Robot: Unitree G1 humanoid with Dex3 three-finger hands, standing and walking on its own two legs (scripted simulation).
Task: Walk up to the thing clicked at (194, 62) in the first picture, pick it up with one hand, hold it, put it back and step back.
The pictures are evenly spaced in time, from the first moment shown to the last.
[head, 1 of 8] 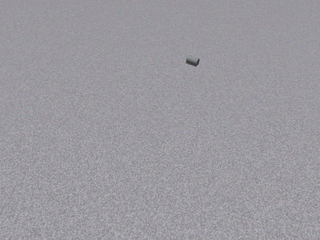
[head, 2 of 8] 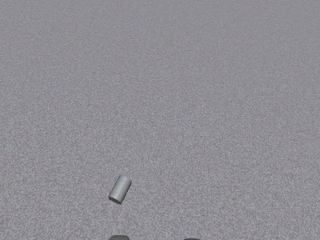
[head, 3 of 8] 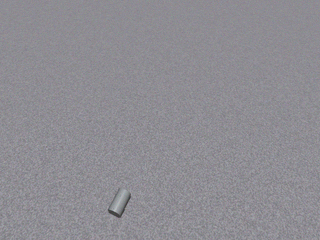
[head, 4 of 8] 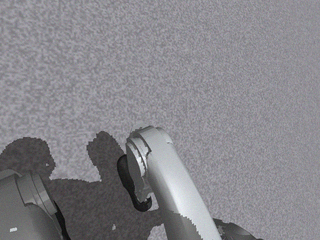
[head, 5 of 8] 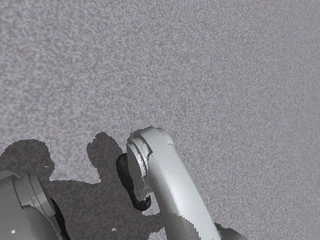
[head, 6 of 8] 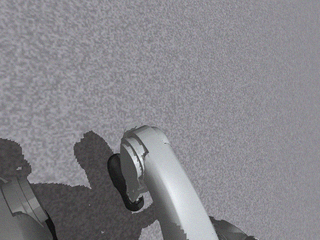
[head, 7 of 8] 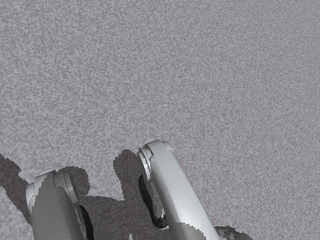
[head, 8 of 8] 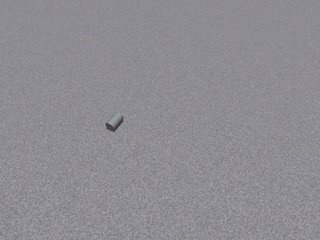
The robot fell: no
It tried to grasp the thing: yes
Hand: left
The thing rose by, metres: 0.11
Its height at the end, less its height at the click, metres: +0.00
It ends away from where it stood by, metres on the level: 0.15
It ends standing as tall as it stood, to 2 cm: yes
